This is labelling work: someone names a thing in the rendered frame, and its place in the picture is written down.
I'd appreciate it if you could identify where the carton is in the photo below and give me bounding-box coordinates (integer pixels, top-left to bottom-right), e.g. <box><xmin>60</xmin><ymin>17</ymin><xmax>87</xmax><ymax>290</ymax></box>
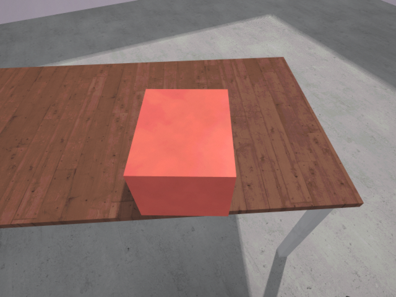
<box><xmin>123</xmin><ymin>89</ymin><xmax>236</xmax><ymax>217</ymax></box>

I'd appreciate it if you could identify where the table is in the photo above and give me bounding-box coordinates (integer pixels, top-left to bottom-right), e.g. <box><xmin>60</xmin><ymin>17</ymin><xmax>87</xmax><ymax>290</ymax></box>
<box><xmin>0</xmin><ymin>57</ymin><xmax>364</xmax><ymax>257</ymax></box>

